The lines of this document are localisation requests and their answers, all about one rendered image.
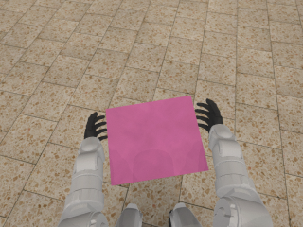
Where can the right robot thigh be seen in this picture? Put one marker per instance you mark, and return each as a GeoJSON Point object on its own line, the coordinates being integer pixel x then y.
{"type": "Point", "coordinates": [183, 217]}

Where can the robot right forearm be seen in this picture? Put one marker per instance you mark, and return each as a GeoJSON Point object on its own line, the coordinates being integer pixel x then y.
{"type": "Point", "coordinates": [231, 174]}

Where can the robot left shin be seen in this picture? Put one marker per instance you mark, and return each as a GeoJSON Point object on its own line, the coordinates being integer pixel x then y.
{"type": "Point", "coordinates": [132, 205]}

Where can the carton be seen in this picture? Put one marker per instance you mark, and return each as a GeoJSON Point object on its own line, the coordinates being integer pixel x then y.
{"type": "Point", "coordinates": [154, 140]}

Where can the robot left upper arm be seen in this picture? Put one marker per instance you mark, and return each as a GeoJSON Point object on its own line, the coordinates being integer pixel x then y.
{"type": "Point", "coordinates": [90, 219]}

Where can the robot right upper arm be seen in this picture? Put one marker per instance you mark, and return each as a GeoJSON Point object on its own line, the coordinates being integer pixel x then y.
{"type": "Point", "coordinates": [232, 211]}

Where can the robot right hand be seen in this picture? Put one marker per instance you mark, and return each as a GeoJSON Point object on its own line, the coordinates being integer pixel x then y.
{"type": "Point", "coordinates": [213, 114]}

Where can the robot left forearm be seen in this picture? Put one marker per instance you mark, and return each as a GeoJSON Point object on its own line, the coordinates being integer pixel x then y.
{"type": "Point", "coordinates": [86, 183]}

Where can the robot left hand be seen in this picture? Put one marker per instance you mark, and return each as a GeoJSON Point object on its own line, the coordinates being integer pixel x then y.
{"type": "Point", "coordinates": [91, 127]}

